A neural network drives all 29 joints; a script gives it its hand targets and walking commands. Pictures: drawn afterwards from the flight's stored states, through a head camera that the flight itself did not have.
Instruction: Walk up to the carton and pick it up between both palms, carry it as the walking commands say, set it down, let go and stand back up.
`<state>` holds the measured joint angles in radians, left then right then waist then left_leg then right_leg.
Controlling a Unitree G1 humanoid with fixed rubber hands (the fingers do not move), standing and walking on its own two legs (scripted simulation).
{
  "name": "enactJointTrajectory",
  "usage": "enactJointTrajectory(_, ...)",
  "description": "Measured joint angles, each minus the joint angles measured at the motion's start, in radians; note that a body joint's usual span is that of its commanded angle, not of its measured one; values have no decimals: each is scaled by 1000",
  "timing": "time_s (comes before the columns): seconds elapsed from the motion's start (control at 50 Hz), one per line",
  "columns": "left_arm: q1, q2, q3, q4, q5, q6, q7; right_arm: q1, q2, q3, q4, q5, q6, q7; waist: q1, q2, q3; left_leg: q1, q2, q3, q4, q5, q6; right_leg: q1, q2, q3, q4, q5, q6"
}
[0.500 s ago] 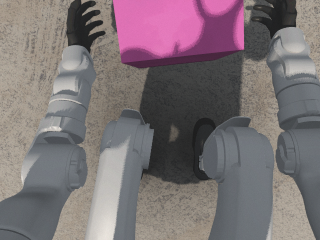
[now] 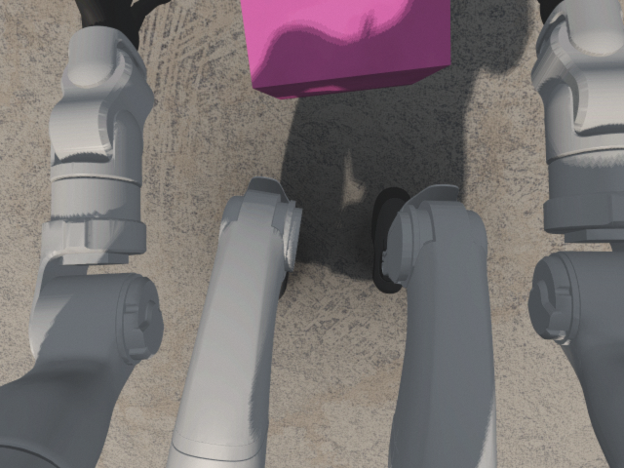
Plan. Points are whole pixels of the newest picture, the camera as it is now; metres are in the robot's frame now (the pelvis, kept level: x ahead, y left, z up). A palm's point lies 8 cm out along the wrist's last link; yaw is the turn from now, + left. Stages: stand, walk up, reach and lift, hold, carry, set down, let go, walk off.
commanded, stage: set down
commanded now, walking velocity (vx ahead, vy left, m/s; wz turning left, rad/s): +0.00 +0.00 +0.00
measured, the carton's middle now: (341, 15) +0.55 +0.01 -0.36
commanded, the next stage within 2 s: let go in 0.76 s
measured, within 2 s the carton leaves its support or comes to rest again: neither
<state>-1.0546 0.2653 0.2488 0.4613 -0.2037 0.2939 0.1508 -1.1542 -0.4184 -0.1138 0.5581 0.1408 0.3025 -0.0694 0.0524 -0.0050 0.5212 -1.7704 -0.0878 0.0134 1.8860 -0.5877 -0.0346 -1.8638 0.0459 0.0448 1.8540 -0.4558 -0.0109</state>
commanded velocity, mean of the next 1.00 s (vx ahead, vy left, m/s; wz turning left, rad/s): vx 0.00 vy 0.00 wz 0.00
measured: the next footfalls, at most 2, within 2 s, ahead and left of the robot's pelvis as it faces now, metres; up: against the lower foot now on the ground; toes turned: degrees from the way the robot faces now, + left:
none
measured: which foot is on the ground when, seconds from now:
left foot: down 0.00-1.00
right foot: down 0.00-1.00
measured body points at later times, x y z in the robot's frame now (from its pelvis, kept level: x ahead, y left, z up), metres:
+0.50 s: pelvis +0.00 -0.01 +0.12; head +0.34 -0.02 +0.40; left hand +0.49 +0.22 +0.01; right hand +0.53 -0.19 -0.01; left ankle +0.12 +0.12 -0.44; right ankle +0.15 -0.11 -0.44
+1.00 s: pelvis +0.05 +0.00 +0.20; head +0.33 -0.01 +0.56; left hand +0.46 +0.23 +0.09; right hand +0.48 -0.19 +0.08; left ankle +0.11 +0.12 -0.44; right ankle +0.15 -0.11 -0.44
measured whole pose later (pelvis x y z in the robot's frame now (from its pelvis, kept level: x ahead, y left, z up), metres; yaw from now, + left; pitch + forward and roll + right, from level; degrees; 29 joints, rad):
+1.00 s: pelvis +0.05 +0.00 +0.20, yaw -2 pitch +31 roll +2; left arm -0.64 0.22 0.24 0.55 -0.02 0.22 -0.07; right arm -0.71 -0.19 -0.16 0.55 -0.05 0.28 -0.09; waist 0.05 -0.01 0.11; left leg -1.24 -0.06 -0.04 1.05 -0.36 -0.01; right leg -1.30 0.04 0.05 1.02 -0.26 0.00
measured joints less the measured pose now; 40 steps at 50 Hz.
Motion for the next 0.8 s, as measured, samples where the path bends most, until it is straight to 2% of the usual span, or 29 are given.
enactJointTrajectory(0.24, 37, 14, 7, -99, 7, 73, -29, 10, 13, 10, -89, 6, 86, -11, 1, -20, 1, 156, 9, -19, -201, 60, -10, 160, 3, -4, -196, 51, -12)
enactJointTrajectory(0.48, 71, 23, 17, -100, 3, 84, -59, 41, 19, 14, -92, 0, 109, -5, 8, -15, 0, 369, 15, -29, -446, 133, -7, 378, 1, 2, -433, 110, -13)
enactJointTrajectory(0.62, 91, 12, 34, -73, 20, 68, -78, 56, 20, 16, -56, -15, 97, 8, 14, -14, -1, 496, 19, -29, -587, 177, -1, 508, 0, 10, -571, 150, -9)
enactJointTrajectory(0.72, 112, -8, 53, 5, 50, 21, -96, 78, 40, 1, 20, -45, 56, 27, 13, -13, -68, 524, 19, -35, -674, 211, 3, 541, -4, 11, -660, 179, -6)
enactJointTrajectory(0.8, 150, -22, 62, 68, 99, -21, -124, 125, 83, -17, 53, -86, 23, 22, 7, -14, -160, 512, 19, -40, -720, 227, 6, 533, -7, 8, -711, 194, -2)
